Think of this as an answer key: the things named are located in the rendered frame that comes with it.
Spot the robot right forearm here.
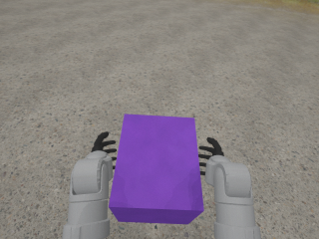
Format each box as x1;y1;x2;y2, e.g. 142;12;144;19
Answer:
204;155;261;239

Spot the carton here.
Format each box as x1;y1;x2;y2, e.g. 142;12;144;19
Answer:
109;114;204;225

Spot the right robot hand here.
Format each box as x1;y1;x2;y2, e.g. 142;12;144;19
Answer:
198;137;224;175

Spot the left robot hand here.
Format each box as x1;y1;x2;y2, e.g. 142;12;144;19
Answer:
91;131;117;169

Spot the robot left forearm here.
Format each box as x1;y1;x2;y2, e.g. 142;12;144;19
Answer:
62;150;114;239

